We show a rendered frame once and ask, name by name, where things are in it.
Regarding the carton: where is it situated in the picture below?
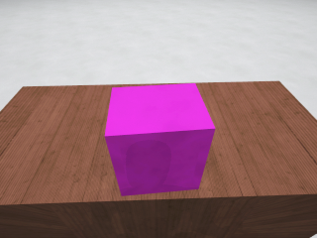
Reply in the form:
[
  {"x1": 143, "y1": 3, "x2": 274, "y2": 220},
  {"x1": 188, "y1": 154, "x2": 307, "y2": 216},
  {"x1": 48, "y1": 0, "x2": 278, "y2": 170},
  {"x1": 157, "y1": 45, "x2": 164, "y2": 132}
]
[{"x1": 104, "y1": 83, "x2": 216, "y2": 196}]

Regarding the pedestal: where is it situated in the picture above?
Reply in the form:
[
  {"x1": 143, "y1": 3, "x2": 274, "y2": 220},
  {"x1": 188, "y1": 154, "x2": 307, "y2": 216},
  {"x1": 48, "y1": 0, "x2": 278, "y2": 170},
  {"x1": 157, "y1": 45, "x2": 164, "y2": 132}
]
[{"x1": 0, "y1": 80, "x2": 317, "y2": 238}]

